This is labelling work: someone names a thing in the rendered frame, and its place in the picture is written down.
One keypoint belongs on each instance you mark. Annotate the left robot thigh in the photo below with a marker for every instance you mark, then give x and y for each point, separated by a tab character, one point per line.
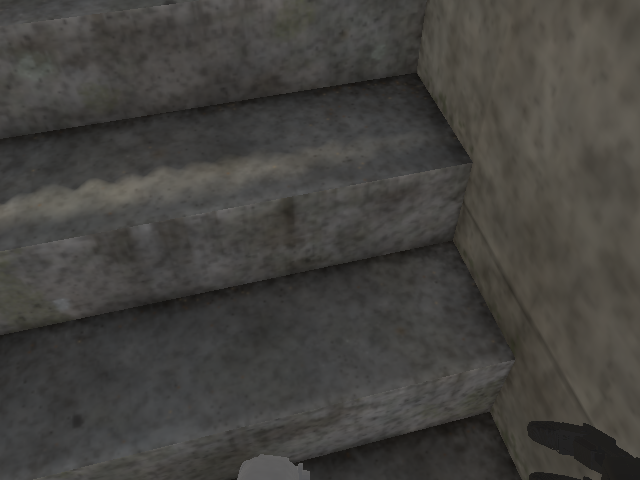
269	467

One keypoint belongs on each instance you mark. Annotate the robot right hand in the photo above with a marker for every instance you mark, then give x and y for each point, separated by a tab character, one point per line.
590	446

